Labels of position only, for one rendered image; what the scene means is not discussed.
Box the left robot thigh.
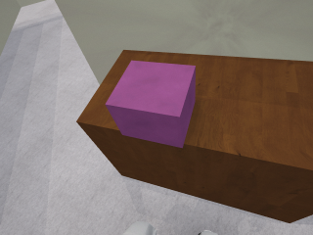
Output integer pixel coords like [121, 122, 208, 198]
[121, 221, 157, 235]

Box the carton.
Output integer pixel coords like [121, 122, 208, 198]
[105, 60, 196, 149]

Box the pedestal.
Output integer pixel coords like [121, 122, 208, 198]
[76, 50, 313, 223]

